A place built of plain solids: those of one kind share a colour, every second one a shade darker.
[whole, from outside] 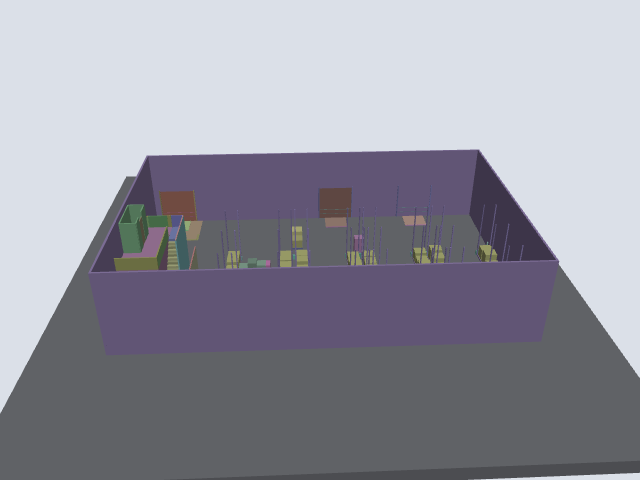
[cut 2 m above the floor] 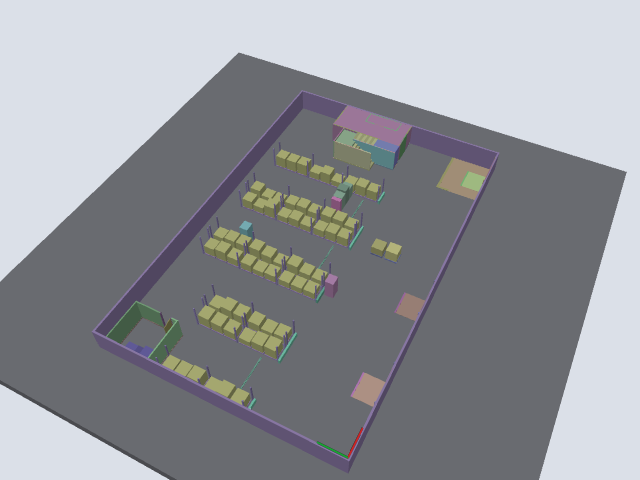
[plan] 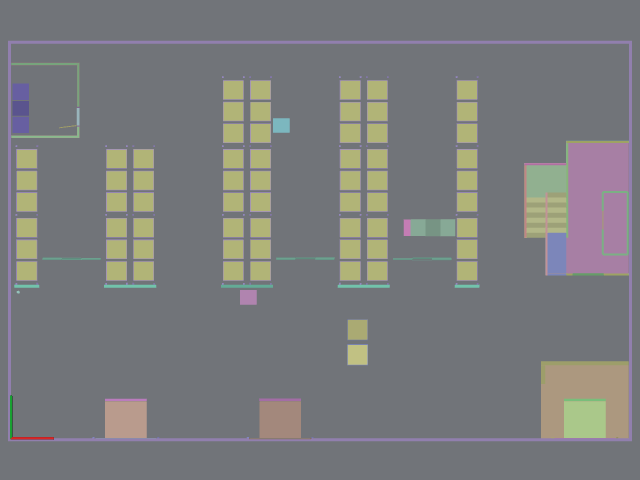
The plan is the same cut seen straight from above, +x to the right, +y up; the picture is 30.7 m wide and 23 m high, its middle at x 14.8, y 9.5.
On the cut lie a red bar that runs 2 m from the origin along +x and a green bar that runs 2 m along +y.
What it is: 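Racking aisles and the goods-in floor of a storage hall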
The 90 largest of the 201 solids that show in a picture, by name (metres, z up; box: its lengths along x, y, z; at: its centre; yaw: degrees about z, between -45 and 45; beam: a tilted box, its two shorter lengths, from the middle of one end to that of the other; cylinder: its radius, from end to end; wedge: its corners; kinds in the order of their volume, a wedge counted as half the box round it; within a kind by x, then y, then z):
{
 "wall_1": {"box": [0.15, 19.2, 6.65], "at": [-0.07, 9.45, 3.28]},
 "wall_2": {"box": [29.9, 0.15, 6.65], "at": [14.8, -0.07, 3.28]},
 "wall_3": {"box": [29.9, 0.15, 6.65], "at": [14.8, 18.98, 3.28]},
 "wall_4": {"box": [0.15, 19.2, 6.65], "at": [29.68, 9.45, 3.28]},
 "mezz_deck_1": {"box": [3.0, 6.44, 3.75], "at": [28.1, 11.02, 1.83]},
 "row_load_1": {"box": [0.95, 0.89, 0.94], "at": [0.75, 8.02, 0.61]},
 "row_load_2": {"box": [0.95, 0.89, 1.14], "at": [0.75, 9.05, 0.71]},
 "row_load_3": {"box": [0.95, 0.89, 0.7], "at": [0.75, 10.09, 0.49]},
 "row_load_4": {"box": [0.95, 0.89, 1.2], "at": [0.75, 11.32, 0.74]},
 "row_load_5": {"box": [0.95, 0.89, 0.98], "at": [0.75, 12.35, 0.63]},
 "row_load_6": {"box": [0.95, 0.89, 0.88], "at": [0.75, 13.39, 0.58]},
 "row_load_7": {"box": [0.95, 0.89, 1.07], "at": [5.05, 8.02, 0.68]},
 "row_load_8": {"box": [0.95, 0.89, 0.94], "at": [5.05, 9.05, 0.61]},
 "row_load_9": {"box": [0.95, 0.89, 0.85], "at": [5.05, 11.32, 0.56]},
 "row_load_10": {"box": [0.95, 0.89, 1.01], "at": [5.05, 12.35, 0.64]},
 "row_load_11": {"box": [0.95, 0.89, 1.14], "at": [5.05, 13.39, 0.71]},
 "row_load_12": {"box": [0.95, 0.89, 0.84], "at": [6.35, 8.02, 0.56]},
 "row_load_13": {"box": [0.95, 0.89, 0.7], "at": [6.35, 9.05, 0.49]},
 "row_load_14": {"box": [0.95, 0.89, 0.94], "at": [6.35, 10.09, 0.61]},
 "row_load_15": {"box": [0.95, 0.89, 1.07], "at": [6.35, 11.32, 0.67]},
 "row_load_16": {"box": [0.95, 0.89, 1.2], "at": [6.35, 12.35, 0.74]},
 "row_load_17": {"box": [0.95, 0.89, 0.79], "at": [6.35, 13.39, 0.53]},
 "row_load_18": {"box": [0.95, 0.89, 0.7], "at": [10.65, 8.02, 0.49]},
 "row_load_19": {"box": [0.95, 0.89, 0.69], "at": [10.65, 10.09, 0.48]},
 "row_load_20": {"box": [0.95, 0.89, 0.73], "at": [10.65, 11.32, 0.5]},
 "row_load_21": {"box": [0.95, 0.89, 0.81], "at": [10.65, 13.39, 0.55]},
 "row_load_22": {"box": [0.95, 0.89, 0.82], "at": [10.65, 14.62, 0.55]},
 "row_load_23": {"box": [0.95, 0.89, 1.07], "at": [10.65, 15.65, 0.68]},
 "row_load_24": {"box": [0.95, 0.89, 0.88], "at": [10.65, 16.69, 0.58]},
 "row_load_25": {"box": [0.95, 0.89, 0.73], "at": [11.95, 9.05, 0.51]},
 "row_load_26": {"box": [0.95, 0.89, 1.12], "at": [11.95, 10.09, 0.7]},
 "row_load_27": {"box": [0.95, 0.89, 0.95], "at": [11.95, 12.35, 0.61]},
 "row_load_28": {"box": [0.95, 0.89, 1.19], "at": [11.95, 13.39, 0.74]},
 "row_load_29": {"box": [0.95, 0.89, 1.06], "at": [11.95, 14.62, 0.67]},
 "row_load_30": {"box": [0.95, 0.89, 1.03], "at": [11.95, 15.65, 0.65]},
 "row_load_31": {"box": [0.95, 0.89, 0.86], "at": [11.95, 16.69, 0.57]},
 "row_load_32": {"box": [0.95, 0.89, 0.93], "at": [16.25, 8.02, 0.6]},
 "row_load_33": {"box": [0.95, 0.89, 0.99], "at": [16.25, 9.05, 0.63]},
 "row_load_34": {"box": [0.95, 0.89, 0.76], "at": [16.25, 10.09, 0.52]},
 "row_load_35": {"box": [0.95, 0.89, 0.86], "at": [16.25, 12.35, 0.57]},
 "row_load_36": {"box": [0.95, 0.89, 1.16], "at": [16.25, 14.62, 0.72]},
 "row_load_37": {"box": [0.95, 0.89, 0.93], "at": [16.25, 16.69, 0.6]},
 "row_load_38": {"box": [0.95, 0.89, 0.88], "at": [17.55, 8.02, 0.58]},
 "row_load_39": {"box": [0.95, 0.89, 1.14], "at": [17.55, 9.05, 0.71]},
 "row_load_40": {"box": [0.95, 0.89, 1.13], "at": [17.55, 10.09, 0.71]},
 "row_load_41": {"box": [0.95, 0.89, 0.91], "at": [17.55, 11.32, 0.6]},
 "row_load_42": {"box": [0.95, 0.89, 1.07], "at": [17.55, 12.35, 0.68]},
 "row_load_43": {"box": [0.95, 0.89, 0.93], "at": [17.55, 13.39, 0.61]},
 "row_load_44": {"box": [0.95, 0.89, 1.03], "at": [17.55, 16.69, 0.65]},
 "row_load_45": {"box": [0.95, 0.89, 0.98], "at": [21.85, 8.02, 0.63]},
 "row_load_46": {"box": [0.95, 0.89, 1.08], "at": [21.85, 9.05, 0.68]},
 "row_load_47": {"box": [0.95, 0.89, 0.9], "at": [21.85, 10.09, 0.59]},
 "row_load_48": {"box": [0.95, 0.89, 1.11], "at": [21.85, 12.35, 0.69]},
 "row_load_49": {"box": [0.95, 0.89, 0.73], "at": [21.85, 13.39, 0.5]},
 "row_load_50": {"box": [0.95, 0.89, 1.16], "at": [21.85, 14.62, 0.72]},
 "row_load_51": {"box": [0.95, 0.89, 1.11], "at": [21.85, 15.65, 0.69]},
 "row_load_52": {"box": [0.95, 0.89, 1.08], "at": [21.85, 16.69, 0.68]},
 "mezz_landing_1": {"box": [0.9, 1.95, 3.75], "at": [26.15, 8.87, 1.83]},
 "mezz_half_1": {"box": [1.9, 1.55, 1.9], "at": [25.65, 12.31, 0.9]},
 "office_1": {"box": [0.1, 1.2, 6.25], "at": [28.35, 9.4, 3.08]},
 "office_2": {"box": [1.2, 0.1, 6.25], "at": [28.95, 8.8, 3.08]},
 "office_3": {"box": [1.2, 0.1, 6.25], "at": [28.95, 11.8, 3.08]},
 "office_4": {"box": [0.1, 3.0, 6.25], "at": [29.55, 10.3, 3.08]},
 "mezz_par_whole_1": {"box": [0.1, 4.54, 4.75], "at": [26.65, 11.87, 2.33]},
 "mezz_par_whole_2": {"box": [3.0, 0.1, 4.75], "at": [28.1, 14.19, 2.33]},
 "mezz_steps_1": {"box": [0.9, 0.25, 3.55], "at": [26.15, 9.96, 1.72]},
 "mezz_steps_2": {"box": [0.9, 0.25, 3.34], "at": [26.15, 10.2, 1.62]},
 "mezz_steps_3": {"box": [0.9, 0.25, 3.13], "at": [26.15, 10.45, 1.52]},
 "mezz_steps_4": {"box": [0.9, 0.25, 2.93], "at": [26.15, 10.69, 1.41]},
 "mezz_steps_5": {"box": [0.9, 0.25, 2.72], "at": [26.15, 10.93, 1.31]},
 "narrow_pinch_stack_1": {"box": [0.72, 0.81, 1.51], "at": [19.5, 10.09, 0.7]},
 "narrow_pinch_stack_2": {"box": [0.72, 0.81, 1.72], "at": [20.21, 10.09, 0.81]},
 "narrow_pinch_stack_3": {"box": [0.72, 0.81, 1.28], "at": [20.92, 10.09, 0.59]},
 "room_stock_1": {"box": [0.8, 0.79, 1.59], "at": [0.46, 15.02, 0.75]},
 "room_stock_2": {"box": [0.8, 0.72, 1.01], "at": [0.46, 15.81, 0.46]},
 "room_stock_3": {"box": [0.8, 0.8, 0.91], "at": [0.46, 16.6, 0.4]},
 "mezz_par_1": {"box": [0.1, 4.54, 4.71], "at": [26.65, 11.87, 2.31]},
 "mezz_spine_whole_1": {"box": [0.1, 3.98, 4.75], "at": [25.65, 9.79, 2.33]},
 "mezz_spine_1": {"box": [0.1, 3.98, 4.71], "at": [25.65, 9.79, 2.31]},
 "room_wall_1": {"box": [3.16, 0.1, 2.38], "at": [1.58, 14.45, 1.14]},
 "room_wall_2": {"box": [3.16, 0.1, 2.38], "at": [1.58, 17.93, 1.14]},
 "lane_load_1": {"box": [0.95, 0.95, 0.93], "at": [16.6, 4.0, 0.61]},
 "lane_load_2": {"box": [0.95, 0.95, 0.72], "at": [16.6, 5.2, 0.5]},
 "mezz_cheek_whole_1": {"box": [0.1, 3.48, 2.9], "at": [24.65, 11.34, 1.4]},
 "mezz_cheek_1": {"box": [0.1, 3.48, 2.86], "at": [24.65, 11.34, 1.38]},
 "cage_1": {"box": [0.8, 0.7, 1.75], "at": [11.36, 6.75, 0.82]},
 "left_cage_1": {"box": [0.8, 0.7, 1.75], "at": [12.95, 14.99, 0.82]},
 "dock_deck_1": {"box": [4.21, 3.69, 0.06], "at": [27.5, 1.85, -0.02]},
 "mezz_gate_1": {"box": [1.5, 0.1, 4.75], "at": [27.65, 7.85, 2.33]},
 "mezz_half_whole_1": {"box": [2.0, 0.1, 2.9], "at": [25.6, 13.13, 1.4]}
}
